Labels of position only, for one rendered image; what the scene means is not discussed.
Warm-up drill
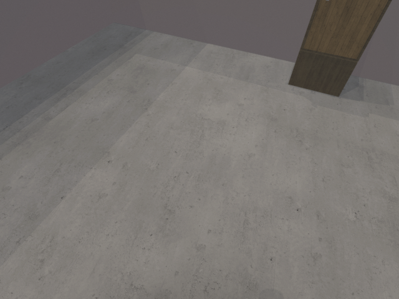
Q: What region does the cupboard door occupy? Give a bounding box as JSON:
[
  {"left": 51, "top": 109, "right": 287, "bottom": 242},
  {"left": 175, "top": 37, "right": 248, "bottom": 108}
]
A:
[{"left": 304, "top": 0, "right": 388, "bottom": 59}]

